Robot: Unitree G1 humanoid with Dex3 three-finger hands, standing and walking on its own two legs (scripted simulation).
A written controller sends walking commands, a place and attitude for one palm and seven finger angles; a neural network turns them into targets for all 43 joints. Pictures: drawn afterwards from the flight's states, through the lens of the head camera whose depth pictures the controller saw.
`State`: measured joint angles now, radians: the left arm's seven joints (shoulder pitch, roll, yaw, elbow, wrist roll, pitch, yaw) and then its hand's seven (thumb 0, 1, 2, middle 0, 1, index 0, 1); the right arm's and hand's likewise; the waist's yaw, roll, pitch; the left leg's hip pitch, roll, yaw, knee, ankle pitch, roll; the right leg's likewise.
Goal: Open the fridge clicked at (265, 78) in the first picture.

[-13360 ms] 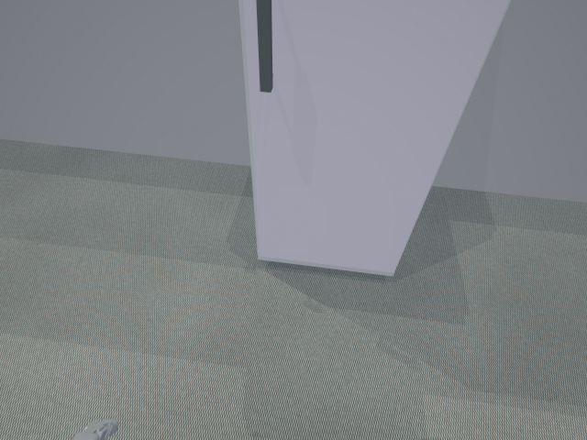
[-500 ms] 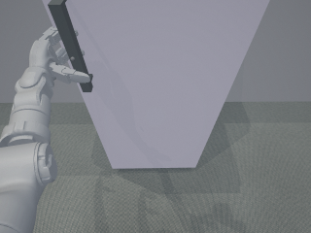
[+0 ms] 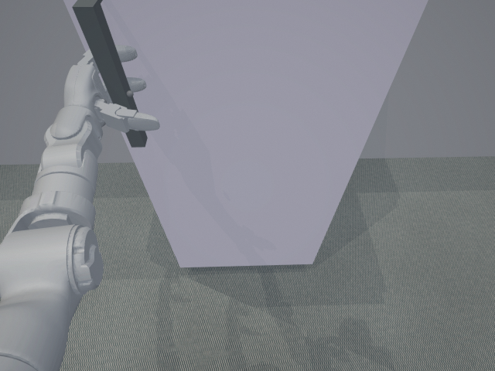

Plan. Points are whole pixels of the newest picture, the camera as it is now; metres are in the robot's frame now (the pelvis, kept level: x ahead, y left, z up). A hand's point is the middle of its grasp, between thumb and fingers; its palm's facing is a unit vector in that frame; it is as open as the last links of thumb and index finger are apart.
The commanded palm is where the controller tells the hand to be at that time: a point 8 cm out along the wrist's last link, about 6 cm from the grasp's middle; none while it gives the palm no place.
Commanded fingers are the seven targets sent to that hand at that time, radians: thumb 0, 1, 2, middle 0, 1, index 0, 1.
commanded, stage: slide the fingers in behind the handle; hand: left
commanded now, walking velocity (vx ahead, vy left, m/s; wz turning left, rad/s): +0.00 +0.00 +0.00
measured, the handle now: (121, 78) +0.54 +0.19 +0.19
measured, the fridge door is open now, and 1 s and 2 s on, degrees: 0 0 0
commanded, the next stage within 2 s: grip the handle and tug to test in 0.30 s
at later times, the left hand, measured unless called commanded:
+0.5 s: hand (124, 96) +0.47 +0.17 +0.20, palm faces +0.01 -1.00 +0.00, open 13.8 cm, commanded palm +0.45 +0.22 +0.20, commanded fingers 0.00 -0.22 0.42 -0.33 -1.24 -0.33 -1.24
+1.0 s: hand (124, 95) +0.48 +0.17 +0.20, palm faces +0.02 -1.00 +0.00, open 7.1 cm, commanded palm +0.45 +0.22 +0.20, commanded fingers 0.00 0.90 0.90 -0.45 -1.40 -0.45 -1.40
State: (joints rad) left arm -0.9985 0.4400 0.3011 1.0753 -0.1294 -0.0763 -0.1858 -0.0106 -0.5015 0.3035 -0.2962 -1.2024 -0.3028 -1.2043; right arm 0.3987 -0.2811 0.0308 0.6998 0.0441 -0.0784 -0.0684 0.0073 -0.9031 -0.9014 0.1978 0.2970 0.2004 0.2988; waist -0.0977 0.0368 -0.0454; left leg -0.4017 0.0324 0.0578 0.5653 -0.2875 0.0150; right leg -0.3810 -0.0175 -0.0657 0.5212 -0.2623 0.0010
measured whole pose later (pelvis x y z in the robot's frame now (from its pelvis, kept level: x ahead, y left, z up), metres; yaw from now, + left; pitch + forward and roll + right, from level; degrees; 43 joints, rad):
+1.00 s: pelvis +0.00 +0.00 +0.00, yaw -1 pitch +5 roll -1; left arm -0.93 0.43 0.31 1.00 -0.14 -0.04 -0.19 0.00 0.50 0.73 -0.36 -1.32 -0.35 -1.30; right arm 0.38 -0.28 0.03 0.69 0.05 -0.07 -0.07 0.01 -0.90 -0.90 0.20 0.30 0.20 0.30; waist -0.09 0.03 -0.05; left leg -0.35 0.03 0.07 0.55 -0.29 0.02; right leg -0.34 -0.01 -0.06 0.50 -0.26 0.00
